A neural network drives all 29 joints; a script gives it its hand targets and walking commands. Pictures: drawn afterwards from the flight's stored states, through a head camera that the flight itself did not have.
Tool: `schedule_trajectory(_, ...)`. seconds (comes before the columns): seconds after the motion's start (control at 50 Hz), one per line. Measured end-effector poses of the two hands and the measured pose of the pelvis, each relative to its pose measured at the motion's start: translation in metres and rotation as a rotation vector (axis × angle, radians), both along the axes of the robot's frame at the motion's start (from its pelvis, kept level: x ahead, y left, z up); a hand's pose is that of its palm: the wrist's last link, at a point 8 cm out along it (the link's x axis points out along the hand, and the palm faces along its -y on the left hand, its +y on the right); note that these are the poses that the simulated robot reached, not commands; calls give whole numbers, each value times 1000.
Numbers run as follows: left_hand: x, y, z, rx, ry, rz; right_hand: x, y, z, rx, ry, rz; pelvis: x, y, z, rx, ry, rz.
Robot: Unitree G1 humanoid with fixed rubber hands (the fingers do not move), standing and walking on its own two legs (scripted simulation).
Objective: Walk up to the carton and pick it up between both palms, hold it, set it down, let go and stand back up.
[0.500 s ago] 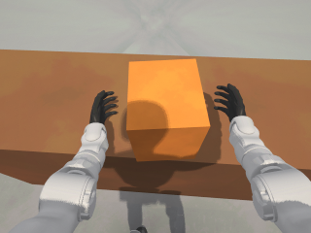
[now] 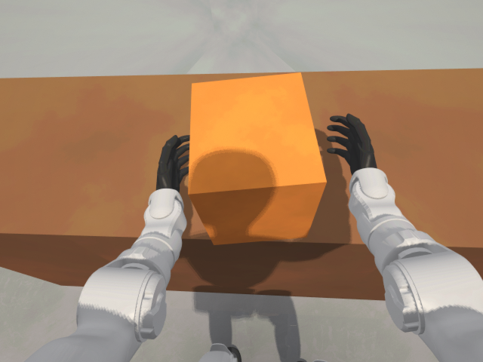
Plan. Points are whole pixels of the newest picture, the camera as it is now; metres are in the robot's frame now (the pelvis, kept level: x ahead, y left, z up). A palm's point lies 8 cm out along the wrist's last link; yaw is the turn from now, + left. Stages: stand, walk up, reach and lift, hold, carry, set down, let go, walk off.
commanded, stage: reach and lift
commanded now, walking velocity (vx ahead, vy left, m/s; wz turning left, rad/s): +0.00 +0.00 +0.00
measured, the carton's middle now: (253, 166) +0.45 +0.06 +0.01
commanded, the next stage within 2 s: none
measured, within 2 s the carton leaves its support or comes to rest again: neither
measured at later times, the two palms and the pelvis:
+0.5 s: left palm (183, 188) +0.40 +0.17 +0.01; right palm (342, 179) +0.43 -0.09 +0.02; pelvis +0.01 +0.00 +0.02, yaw +1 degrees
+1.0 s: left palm (183, 189) +0.40 +0.17 +0.01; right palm (341, 178) +0.43 -0.09 +0.02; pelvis +0.02 +0.00 +0.03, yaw +1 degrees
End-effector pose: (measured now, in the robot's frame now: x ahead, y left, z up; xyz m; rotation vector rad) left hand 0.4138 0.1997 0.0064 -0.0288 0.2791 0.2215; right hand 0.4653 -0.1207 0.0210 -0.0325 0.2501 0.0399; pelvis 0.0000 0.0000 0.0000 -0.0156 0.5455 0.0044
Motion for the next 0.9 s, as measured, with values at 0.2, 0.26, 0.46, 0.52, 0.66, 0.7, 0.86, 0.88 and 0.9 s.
schedule_trajectory(0.2, 5, -20, 2, -17, -39, 8, -7, 33, -1, 42, 2, -17, -3, -4, -2, -6, -15, 18)
schedule_trajectory(0.26, 4, -21, 2, -13, -43, 11, -9, 34, 0, 29, -10, -30, -4, -4, 0, -5, -26, 21)
schedule_trajectory(0.46, -8, -27, 3, 36, -40, -5, -30, 30, -4, 38, -41, -60, 2, -1, 15, -1, -81, 12)
schedule_trajectory(0.52, -11, -27, 3, 37, -37, 0, -31, 30, -4, 31, -39, -54, 6, -1, 19, 3, -93, 9)
schedule_trajectory(0.66, -11, -27, 2, 26, -37, 7, -31, 30, -3, 7, -31, -40, 16, -2, 23, 6, -102, 6)
schedule_trajectory(0.7, -11, -27, 2, 20, -36, 9, -30, 30, -2, 1, -28, -39, 18, -2, 24, 5, -107, 7)
schedule_trajectory(0.86, -11, -27, 2, 24, -34, 8, -31, 31, -1, -3, -16, -58, 21, -1, 28, -1, -123, 13)
schedule_trajectory(0.88, -11, -27, 2, 24, -34, 8, -31, 31, -1, -4, -16, -59, 21, -1, 28, -2, -124, 14)
schedule_trajectory(0.9, -11, -27, 2, 24, -35, 8, -31, 31, -1, -5, -16, -60, 21, 0, 29, -3, -125, 15)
